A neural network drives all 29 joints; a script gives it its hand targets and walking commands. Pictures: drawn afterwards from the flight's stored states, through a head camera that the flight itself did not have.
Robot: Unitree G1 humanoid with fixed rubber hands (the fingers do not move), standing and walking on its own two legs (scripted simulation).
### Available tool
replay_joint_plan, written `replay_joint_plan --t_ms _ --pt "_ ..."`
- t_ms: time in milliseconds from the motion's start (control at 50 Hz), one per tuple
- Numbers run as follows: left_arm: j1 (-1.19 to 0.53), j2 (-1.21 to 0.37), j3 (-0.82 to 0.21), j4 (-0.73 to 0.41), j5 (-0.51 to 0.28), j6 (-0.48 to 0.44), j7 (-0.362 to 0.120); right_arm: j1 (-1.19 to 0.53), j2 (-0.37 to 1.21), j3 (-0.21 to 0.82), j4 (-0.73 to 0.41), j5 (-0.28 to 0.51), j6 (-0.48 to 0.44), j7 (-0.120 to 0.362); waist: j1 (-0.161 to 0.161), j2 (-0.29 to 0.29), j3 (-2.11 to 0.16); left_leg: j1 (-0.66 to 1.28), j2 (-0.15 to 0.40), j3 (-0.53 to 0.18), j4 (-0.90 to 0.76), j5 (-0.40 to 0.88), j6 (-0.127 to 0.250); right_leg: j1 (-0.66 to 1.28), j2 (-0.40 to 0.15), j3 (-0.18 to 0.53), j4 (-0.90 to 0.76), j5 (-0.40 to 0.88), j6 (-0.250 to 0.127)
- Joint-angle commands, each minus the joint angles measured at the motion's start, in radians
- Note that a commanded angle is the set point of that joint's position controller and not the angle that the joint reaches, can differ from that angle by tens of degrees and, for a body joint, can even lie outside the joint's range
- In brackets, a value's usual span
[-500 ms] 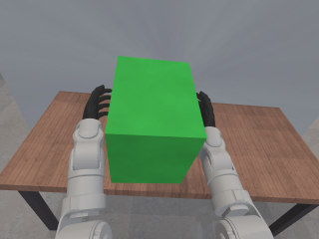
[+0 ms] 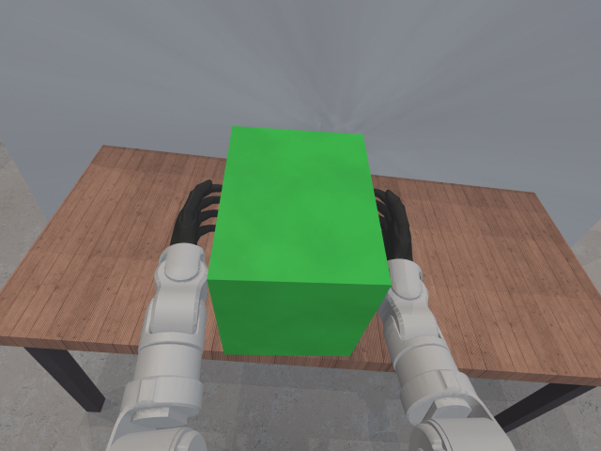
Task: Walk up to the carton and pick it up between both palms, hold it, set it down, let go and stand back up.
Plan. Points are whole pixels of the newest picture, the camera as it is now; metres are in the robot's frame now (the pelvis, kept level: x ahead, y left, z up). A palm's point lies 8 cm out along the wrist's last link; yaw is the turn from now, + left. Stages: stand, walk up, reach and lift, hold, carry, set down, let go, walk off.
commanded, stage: set down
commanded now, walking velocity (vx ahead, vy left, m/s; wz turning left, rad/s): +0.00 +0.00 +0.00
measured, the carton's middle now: (293, 245) +0.38 +0.02 +0.07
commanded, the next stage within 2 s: none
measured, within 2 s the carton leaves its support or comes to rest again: neither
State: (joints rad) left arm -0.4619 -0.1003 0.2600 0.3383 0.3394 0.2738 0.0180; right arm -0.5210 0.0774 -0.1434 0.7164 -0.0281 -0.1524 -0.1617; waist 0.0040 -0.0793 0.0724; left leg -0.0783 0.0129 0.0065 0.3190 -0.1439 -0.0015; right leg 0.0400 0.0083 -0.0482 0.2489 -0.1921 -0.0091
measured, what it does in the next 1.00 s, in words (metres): stands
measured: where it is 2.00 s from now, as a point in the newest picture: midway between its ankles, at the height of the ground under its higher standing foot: outside the picture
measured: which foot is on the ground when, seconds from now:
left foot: down 0.00-1.00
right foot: down 0.00-1.00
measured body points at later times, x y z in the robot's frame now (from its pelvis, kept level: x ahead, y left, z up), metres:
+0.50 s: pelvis +0.01 +0.00 +0.00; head +0.01 +0.03 +0.45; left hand +0.38 +0.16 +0.07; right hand +0.39 -0.12 +0.08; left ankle +0.03 +0.12 -0.75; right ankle -0.03 -0.11 -0.75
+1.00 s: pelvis +0.01 +0.00 +0.00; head +0.04 +0.02 +0.45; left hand +0.38 +0.17 +0.03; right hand +0.40 -0.11 +0.05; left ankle +0.03 +0.12 -0.75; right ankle -0.03 -0.11 -0.75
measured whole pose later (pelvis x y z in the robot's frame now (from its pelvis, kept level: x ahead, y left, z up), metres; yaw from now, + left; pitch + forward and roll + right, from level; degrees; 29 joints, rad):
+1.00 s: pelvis +0.01 +0.00 +0.00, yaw -1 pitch +3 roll -1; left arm -0.58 -0.08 0.45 0.84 0.39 -0.11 0.01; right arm -0.64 0.15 -0.50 1.01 -0.37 -0.36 -0.12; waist 0.05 -0.05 0.01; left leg -0.23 0.03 0.03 0.31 -0.13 -0.01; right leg -0.12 0.02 -0.05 0.24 -0.18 -0.02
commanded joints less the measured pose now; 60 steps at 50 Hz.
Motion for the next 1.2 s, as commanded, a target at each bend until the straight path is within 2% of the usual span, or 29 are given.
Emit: replay_joint_plan --t_ms 0,20,40,120,160,200,220,340,380,400,460,520,620,660,720,780,820,860,940,1040,1080,1180 --pt "-0.626 -0.529 -0.467 -0.112 -0.074 -0.071 -0.145 -0.681 0.479 0.392 -0.270 -0.032 -0.079 0.107 -0.004 0.114 -0.486 0.212 -0.016 0.071 0.009 0.391 -0.040 0.055 0.007 -0.062 0.007 0.370 0.039" --pt "-0.632 -0.530 -0.469 -0.103 -0.078 -0.075 -0.146 -0.680 0.474 0.387 -0.269 -0.038 -0.082 0.109 -0.011 0.118 -0.487 0.211 -0.017 0.070 0.007 0.391 -0.043 0.051 0.010 -0.060 0.007 0.373 0.040" --pt "-0.633 -0.530 -0.456 -0.102 -0.075 -0.081 -0.146 -0.690 0.476 0.386 -0.267 -0.038 -0.084 0.110 0.003 0.112 -0.494 0.213 -0.019 0.072 0.008 0.398 -0.041 0.061 0.007 -0.062 0.012 0.387 0.040" --pt "-0.610 -0.537 -0.443 -0.076 -0.069 -0.103 -0.149 -0.668 0.496 0.393 -0.254 -0.050 -0.084 0.108 0.007 0.089 -0.511 0.188 -0.020 0.073 0.007 0.414 -0.040 0.092 0.004 -0.052 0.026 0.464 0.047" --pt "-0.606 -0.529 -0.441 -0.070 -0.068 -0.112 -0.153 -0.642 0.503 0.391 -0.242 -0.055 -0.083 0.107 -0.001 0.087 -0.505 0.176 -0.023 0.071 0.004 0.422 -0.040 0.107 0.002 -0.043 0.031 0.510 0.052" --pt "-0.604 -0.514 -0.421 -0.066 -0.066 -0.118 -0.158 -0.637 0.513 0.390 -0.227 -0.059 -0.080 0.104 0.010 0.080 -0.496 0.153 -0.025 0.073 -0.001 0.410 -0.038 0.130 -0.003 -0.042 0.042 0.543 0.059" --pt "-0.614 -0.518 -0.429 -0.066 -0.070 -0.122 -0.159 -0.638 0.510 0.387 -0.234 -0.061 -0.085 0.103 0.000 0.080 -0.502 0.151 -0.025 0.071 -0.001 0.425 -0.042 0.141 -0.001 -0.042 0.045 0.568 0.060" --pt "-0.644 -0.520 -0.417 -0.046 -0.072 -0.158 -0.158 -0.645 0.526 0.368 -0.215 -0.083 -0.098 0.110 0.012 0.078 -0.520 0.140 -0.023 0.075 -0.004 0.417 -0.040 0.136 0.000 -0.044 0.048 0.545 0.062" --pt "-0.665 -0.518 -0.406 -0.017 -0.072 -0.178 -0.155 -0.645 0.527 0.343 -0.181 -0.099 -0.105 0.113 0.004 0.093 -0.508 0.139 -0.021 0.081 -0.002 0.416 -0.045 0.128 -0.002 -0.048 0.044 0.532 0.061" --pt "-0.665 -0.515 -0.386 0.022 -0.058 -0.185 -0.156 -0.652 0.525 0.325 -0.148 -0.110 -0.109 0.114 0.016 0.094 -0.494 0.133 -0.021 0.083 -0.003 0.406 -0.045 0.109 -0.002 -0.049 0.044 0.512 0.061" --pt "-0.690 -0.523 -0.361 0.071 -0.053 -0.221 -0.155 -0.667 0.532 0.282 -0.097 -0.147 -0.130 0.127 0.028 0.091 -0.503 0.127 -0.015 0.089 -0.007 0.389 -0.043 0.102 0.000 -0.051 0.037 0.468 0.053" --pt "-0.718 -0.519 -0.330 0.123 -0.036 -0.264 -0.147 -0.683 0.542 0.235 -0.034 -0.178 -0.160 0.134 0.033 0.105 -0.526 0.118 -0.013 0.094 -0.005 0.407 -0.051 0.090 0.002 -0.049 0.037 0.475 0.052" --pt "-0.759 -0.498 -0.249 0.219 -0.005 -0.327 -0.144 -0.692 0.562 0.141 0.088 -0.249 -0.189 0.146 0.039 0.102 -0.515 0.070 -0.006 0.108 -0.023 0.352 -0.038 0.090 -0.001 -0.046 0.027 0.424 0.046" --pt "-0.772 -0.504 -0.231 0.247 0.004 -0.352 -0.138 -0.695 0.572 0.121 0.115 -0.269 -0.203 0.150 0.046 0.106 -0.532 0.068 -0.004 0.112 -0.016 0.372 -0.040 0.093 -0.002 -0.047 0.031 0.434 0.042" --pt "-0.796 -0.506 -0.211 0.269 0.014 -0.388 -0.127 -0.691 0.574 0.063 0.150 -0.308 -0.218 0.158 0.031 0.118 -0.561 0.081 -0.002 0.111 -0.004 0.397 -0.046 0.074 0.005 -0.049 0.024 0.416 0.040" --pt "-0.824 -0.504 -0.180 0.307 0.025 -0.420 -0.119 -0.702 0.579 0.020 0.180 -0.345 -0.229 0.161 0.030 0.115 -0.564 0.056 0.000 0.116 -0.005 0.374 -0.044 0.058 0.004 -0.050 0.019 0.382 0.034" --pt "-0.841 -0.511 -0.187 0.309 0.025 -0.444 -0.108 -0.696 0.581 0.005 0.199 -0.354 -0.237 0.166 0.031 0.134 -0.594 0.071 0.004 0.115 0.001 0.385 -0.051 0.036 0.004 -0.050 0.015 0.362 0.027" --pt "-0.830 -0.512 -0.171 0.331 0.039 -0.459 -0.100 -0.682 0.579 -0.013 0.227 -0.373 -0.245 0.171 0.028 0.135 -0.596 0.071 0.008 0.117 0.009 0.408 -0.052 0.020 0.006 -0.047 0.013 0.362 0.023" --pt "-0.834 -0.497 -0.134 0.365 0.056 -0.490 -0.092 -0.687 0.589 -0.042 0.242 -0.403 -0.254 0.175 0.047 0.117 -0.598 0.028 0.007 0.124 0.004 0.375 -0.045 0.030 0.004 -0.043 0.023 0.360 0.026" --pt "-0.839 -0.499 -0.111 0.414 0.066 -0.543 -0.081 -0.685 0.614 -0.061 0.265 -0.440 -0.281 0.174 0.049 0.101 -0.658 -0.022 0.007 0.124 0.024 0.410 -0.043 0.057 0.001 -0.033 0.053 0.461 0.028" --pt "-0.840 -0.490 -0.107 0.423 0.071 -0.558 -0.076 -0.678 0.619 -0.071 0.281 -0.444 -0.285 0.174 0.041 0.114 -0.670 -0.028 0.011 0.125 0.025 0.402 -0.045 0.053 0.000 -0.034 0.057 0.462 0.027" --pt "-0.837 -0.482 -0.086 0.456 0.079 -0.589 -0.067 -0.666 0.624 -0.095 0.312 -0.472 -0.300 0.177 0.045 0.115 -0.695 -0.046 0.015 0.124 0.040 0.431 -0.047 0.036 0.001 -0.036 0.072 0.481 0.023"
